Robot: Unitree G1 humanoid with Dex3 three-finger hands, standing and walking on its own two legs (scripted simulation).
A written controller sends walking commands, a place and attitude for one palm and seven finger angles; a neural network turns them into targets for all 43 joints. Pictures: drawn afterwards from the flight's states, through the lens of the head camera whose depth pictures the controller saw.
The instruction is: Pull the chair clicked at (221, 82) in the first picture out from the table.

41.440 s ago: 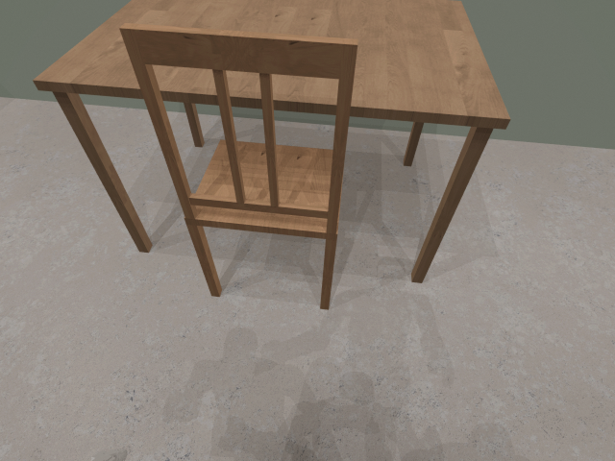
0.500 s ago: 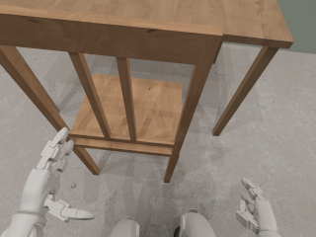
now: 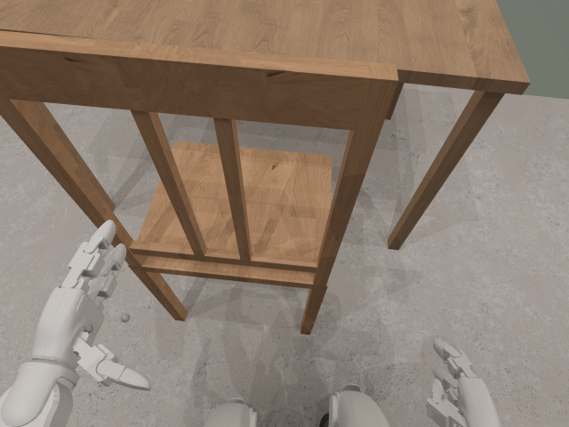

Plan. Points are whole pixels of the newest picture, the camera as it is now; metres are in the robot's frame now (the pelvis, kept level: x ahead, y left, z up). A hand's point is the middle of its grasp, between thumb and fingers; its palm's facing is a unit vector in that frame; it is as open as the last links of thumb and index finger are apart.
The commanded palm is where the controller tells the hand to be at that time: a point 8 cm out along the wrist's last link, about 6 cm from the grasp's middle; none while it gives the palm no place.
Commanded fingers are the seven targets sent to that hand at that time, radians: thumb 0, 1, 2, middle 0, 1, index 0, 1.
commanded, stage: raise the hand toward the chair's back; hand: left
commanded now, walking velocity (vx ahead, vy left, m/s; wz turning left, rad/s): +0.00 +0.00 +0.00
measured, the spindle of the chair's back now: (179, 198) +0.44 +0.19 +0.02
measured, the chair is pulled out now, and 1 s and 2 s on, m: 0.19 0.19 0.19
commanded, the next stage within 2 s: aim the fingers beside a spindle in 0.36 s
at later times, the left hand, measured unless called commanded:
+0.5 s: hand (131, 322) +0.24 +0.20 +0.05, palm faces -0.02 -1.00 -0.08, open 16.9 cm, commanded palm +0.22 +0.25 +0.04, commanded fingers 0.00 -0.50 0.30 -0.06 -0.08 -0.06 -0.08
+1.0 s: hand (156, 310) +0.26 +0.18 +0.02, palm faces -0.08 -1.00 -0.05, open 17.0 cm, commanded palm +0.24 +0.24 +0.02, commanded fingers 0.00 -0.50 0.30 -0.06 -0.08 -0.06 -0.08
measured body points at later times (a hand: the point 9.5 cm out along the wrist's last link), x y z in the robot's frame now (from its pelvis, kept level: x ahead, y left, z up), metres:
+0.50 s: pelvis -0.01 -0.01 +0.00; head +0.08 -0.01 +0.44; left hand +0.23 +0.25 +0.06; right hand +0.18 -0.25 -0.08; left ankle -0.03 +0.11 -0.66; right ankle +0.05 -0.13 -0.66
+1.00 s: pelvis -0.01 -0.01 -0.01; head +0.09 -0.01 +0.43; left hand +0.26 +0.24 +0.02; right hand +0.16 -0.26 -0.10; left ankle -0.03 +0.11 -0.66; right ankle +0.05 -0.13 -0.66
